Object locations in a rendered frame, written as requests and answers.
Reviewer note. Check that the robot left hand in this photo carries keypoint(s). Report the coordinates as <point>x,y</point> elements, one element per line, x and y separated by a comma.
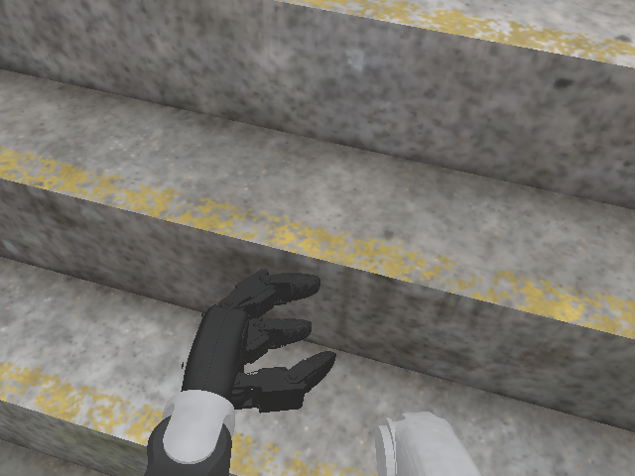
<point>226,341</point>

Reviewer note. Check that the robot right thigh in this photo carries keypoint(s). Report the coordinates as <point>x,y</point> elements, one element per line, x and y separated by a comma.
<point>420,444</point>

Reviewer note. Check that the robot left forearm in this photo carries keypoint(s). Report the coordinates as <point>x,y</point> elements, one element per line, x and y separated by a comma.
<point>194,437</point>

